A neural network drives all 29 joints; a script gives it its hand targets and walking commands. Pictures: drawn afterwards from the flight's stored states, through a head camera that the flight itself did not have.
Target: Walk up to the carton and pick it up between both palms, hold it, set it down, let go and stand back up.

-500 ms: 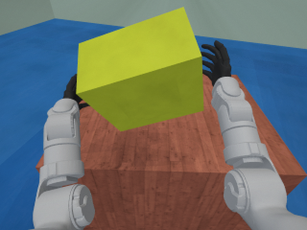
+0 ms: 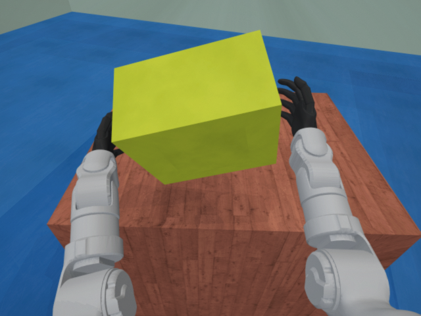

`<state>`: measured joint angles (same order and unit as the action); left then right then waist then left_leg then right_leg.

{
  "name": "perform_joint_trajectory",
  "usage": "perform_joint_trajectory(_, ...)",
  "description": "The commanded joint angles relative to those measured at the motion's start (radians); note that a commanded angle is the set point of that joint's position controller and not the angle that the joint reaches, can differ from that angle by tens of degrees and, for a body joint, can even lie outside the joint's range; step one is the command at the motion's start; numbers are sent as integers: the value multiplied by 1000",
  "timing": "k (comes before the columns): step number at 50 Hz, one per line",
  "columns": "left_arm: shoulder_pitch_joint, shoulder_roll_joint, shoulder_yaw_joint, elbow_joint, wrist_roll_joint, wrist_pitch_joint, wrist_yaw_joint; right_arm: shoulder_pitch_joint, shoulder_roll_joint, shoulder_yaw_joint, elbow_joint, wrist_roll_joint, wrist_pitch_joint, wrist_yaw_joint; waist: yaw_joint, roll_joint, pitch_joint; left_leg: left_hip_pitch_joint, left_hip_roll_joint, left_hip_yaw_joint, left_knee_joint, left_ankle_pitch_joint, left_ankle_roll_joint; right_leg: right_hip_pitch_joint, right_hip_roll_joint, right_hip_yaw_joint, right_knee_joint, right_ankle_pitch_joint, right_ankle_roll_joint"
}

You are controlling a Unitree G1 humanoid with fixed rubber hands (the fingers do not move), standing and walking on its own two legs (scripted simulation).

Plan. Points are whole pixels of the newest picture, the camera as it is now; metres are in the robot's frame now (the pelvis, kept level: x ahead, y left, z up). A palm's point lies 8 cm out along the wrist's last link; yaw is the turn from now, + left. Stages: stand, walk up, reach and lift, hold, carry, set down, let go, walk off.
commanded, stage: set down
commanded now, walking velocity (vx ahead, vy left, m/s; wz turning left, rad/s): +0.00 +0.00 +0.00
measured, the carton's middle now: (203, 121) +0.48 +0.00 +0.17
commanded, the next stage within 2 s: none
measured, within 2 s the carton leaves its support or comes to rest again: neither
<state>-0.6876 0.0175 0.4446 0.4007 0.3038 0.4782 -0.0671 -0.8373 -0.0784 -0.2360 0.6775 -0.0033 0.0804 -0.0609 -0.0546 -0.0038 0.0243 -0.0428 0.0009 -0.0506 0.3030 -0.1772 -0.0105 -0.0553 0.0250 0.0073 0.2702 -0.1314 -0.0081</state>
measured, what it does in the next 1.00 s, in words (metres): stands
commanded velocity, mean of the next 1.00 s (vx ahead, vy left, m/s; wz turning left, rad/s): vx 0.00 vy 0.00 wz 0.00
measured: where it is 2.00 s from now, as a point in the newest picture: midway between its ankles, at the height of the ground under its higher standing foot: outside the picture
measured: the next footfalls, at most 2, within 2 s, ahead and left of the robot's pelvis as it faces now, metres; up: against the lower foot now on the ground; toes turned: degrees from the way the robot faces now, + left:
none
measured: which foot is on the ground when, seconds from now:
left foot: down 0.00-1.00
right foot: down 0.00-1.00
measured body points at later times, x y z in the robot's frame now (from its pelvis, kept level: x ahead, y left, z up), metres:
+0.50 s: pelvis +0.02 +0.00 +0.00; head +0.00 +0.01 +0.45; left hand +0.43 +0.18 +0.14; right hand +0.43 -0.18 +0.21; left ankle +0.00 +0.13 -0.75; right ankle +0.02 -0.11 -0.75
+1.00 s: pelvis +0.03 +0.00 +0.00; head +0.03 +0.02 +0.45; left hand +0.44 +0.18 +0.11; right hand +0.44 -0.19 +0.15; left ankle +0.00 +0.12 -0.75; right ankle +0.02 -0.11 -0.75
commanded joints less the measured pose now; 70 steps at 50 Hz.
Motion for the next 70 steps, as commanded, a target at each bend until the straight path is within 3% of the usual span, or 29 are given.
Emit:
perform_joint_trajectory(1, -798, -319, -355, -86, -109, -142, -128, -505, 417, 188, 97, -58, -23, 178, -25, -47, -336, 9, -25, 131, -104, 81, 9, 217, -26, -106, -1, 194, 79)
perform_joint_trajectory(4, -867, -306, -345, -93, -124, -179, -118, -512, 453, 176, 126, -80, -31, 187, -9, -53, -357, -4, -19, 136, -115, 51, 11, 210, -26, -106, 10, 172, 79)
perform_joint_trajectory(6, -930, -332, -385, -163, -148, -202, -101, -535, 462, 179, 88, -85, -57, 192, -27, -16, -450, 27, -19, 128, -98, 115, -10, 217, -28, -118, 30, 244, 81)
perform_joint_trajectory(7, -938, -333, -378, -162, -155, -219, -91, -536, 481, 194, 89, -81, -66, 198, 3, -9, -469, 24, -18, 131, -87, 135, -12, 212, -27, -112, 38, 255, 79)
perform_joint_trajectory(9, -988, -336, -399, -198, -180, -243, -74, -574, 514, 237, 49, -77, -87, 194, 8, -42, -539, 29, -20, 132, -68, 200, -15, 268, -27, -110, 57, 381, 91)
perform_joint_trajectory(13, -961, -353, -409, -118, -177, -269, -65, -530, 508, 195, 109, -114, -102, 190, -17, -39, -576, 5, -18, 133, -67, 164, -12, 267, -31, -109, 54, 375, 87)
perform_joint_trajectory(17, -821, -335, -337, 5, -119, -245, -91, -473, 481, 186, 143, -107, -77, 190, -2, -51, -420, -36, -27, 141, -91, 156, -2, 310, -34, -96, 46, 426, 99)
perform_joint_trajectory(19, -796, -315, -320, -15, -112, -247, -104, -416, 488, 188, 173, -119, -60, 186, -20, -56, -378, -53, -34, 138, -94, 175, -1, 339, -44, -86, 58, 500, 112)
perform_joint_trajectory(23, -724, -310, -272, 71, -76, -214, -131, -371, 460, 170, 215, -105, -17, 187, -19, -64, -264, -72, -32, 141, -119, 140, 2, 320, -43, -83, 47, 471, 112)
perform_joint_trajectory(29, -883, -367, -389, -179, -154, -271, -79, -423, 482, 197, 135, -93, -88, 196, -23, 26, -557, 130, -10, 112, 1, 452, -64, 250, -13, -115, 76, 568, 86)
perform_joint_trajectory(32, -938, -401, -484, -226, -200, -318, -43, -453, 513, 234, 67, -100, -140, 192, -32, 77, -784, 167, -4, 101, 53, 558, -91, 216, -9, -121, 90, 636, 72)
perform_joint_trajectory(33, -935, -411, -516, -266, -231, -335, -30, -450, 532, 262, 47, -103, -153, 187, -32, 57, -842, 228, 2, 91, 79, 634, -86, 157, -5, -127, 101, 684, 81)
perform_joint_trajectory(34, -890, -425, -508, -234, -228, -338, -20, -469, 536, 262, 28, -111, -161, 191, -11, 77, -829, 279, 8, 76, 92, 695, -89, 81, -4, -135, 97, 659, 82)
perform_joint_trajectory(36, -863, -404, -486, -155, -211, -338, -21, -452, 512, 237, 53, -134, -172, 188, -18, 45, -795, 266, 6, 88, 106, 691, -76, 64, -6, -129, 84, 654, 77)
perform_joint_trajectory(40, -608, -328, -327, 159, -90, -253, -89, -404, 444, 187, 101, -138, -98, 185, -18, -54, -373, -61, -30, 140, -30, 315, -29, 347, -37, -82, 89, 695, 111)
perform_joint_trajectory(43, -530, -293, -235, 254, -51, -181, -136, -373, 385, 158, 114, -122, -38, 184, 0, -100, -188, -152, -32, 138, -91, 181, 13, 359, -55, -63, 91, 676, 127)
perform_joint_trajectory(45, -536, -285, -198, 242, -35, -151, -149, -353, 354, 125, 192, -109, 11, 199, 7, -62, -98, -145, -28, 140, -112, 138, 12, 281, -50, -70, 66, 535, 119)
perform_joint_trajectory(47, -599, -308, -217, 152, -65, -166, -141, -396, 375, 145, 149, -105, 5, 210, 27, -66, -181, -90, -21, 133, -94, 186, 8, 235, -32, -81, 62, 483, 105)
perform_joint_trajectory(48, -669, -314, -265, 93, -100, -189, -132, -425, 378, 144, 122, -105, -16, 212, 7, -33, -264, -79, -19, 131, -82, 207, -11, 226, -33, -88, 73, 486, 97)
perform_joint_trajectory(49, -742, -344, -305, 31, -121, -213, -114, -492, 415, 166, 65, -94, -49, 217, 32, 9, -402, -29, -12, 123, -44, 309, -29, 223, -24, -89, 92, 510, 88)
perform_joint_trajectory(51, -879, -401, -445, -148, -198, -277, -56, -515, 452, 203, 15, -91, -112, 225, 6, 99, -660, 143, 11, 96, 49, 556, -89, 117, 1, -122, 101, 539, 66)
perform_joint_trajectory(53, -1006, -477, -583, -262, -268, -355, 10, -540, 479, 200, -3, -131, -188, 237, -9, 194, -939, 380, 49, 44, 129, 785, -121, -171, 22, -166, 68, 400, 38)
perform_joint_trajectory(54, -955, -470, -561, -220, -249, -373, 35, -507, 472, 172, 60, -156, -210, 247, 30, 192, -930, 439, 65, 45, 165, 885, -124, -298, 20, -168, 2, 327, -8)
perform_joint_trajectory(55, -893, -467, -555, -159, -249, -377, 52, -510, 477, 167, 20, -159, -231, 257, 52, 147, -977, 386, 63, 63, 179, 859, -115, -282, 16, -156, -31, 338, -37)
perform_joint_trajectory(56, -834, -427, -544, -106, -236, -381, 54, -485, 468, 172, -4, -167, -235, 245, 39, 124, -978, 305, 43, 83, 186, 830, -107, -162, 7, -131, -25, 457, -41)
perform_joint_trajectory(59, -689, -322, -340, 254, -106, -327, -20, -478, 438, 131, 34, -208, -151, 235, 19, -37, -617, -7, -11, 148, 51, 394, -42, 181, -26, -87, 81, 602, 76)
perform_joint_trajectory(62, -570, -244, -120, 449, -5, -235, -122, -385, 418, 74, 163, -199, -16, 240, 64, -140, -150, -289, -27, 177, -161, -46, 57, 371, -84, -36, 76, 497, 139)
perform_joint_trajectory(66, -627, -260, -50, 374, 1, -202, -151, -429, 351, 50, 182, -164, 48, 254, 87, -85, -82, -214, -19, 164, -162, 20, 43, 226, -62, -42, 59, 392, 118)
perform_joint_trajectory(70, -831, -357, -229, 172, -114, -316, -81, -555, 419, 91, 32, -191, -77, 268, 69, -19, -468, -109, -8, 147, -54, 228, -10, 212, -35, -62, 115, 549, 84)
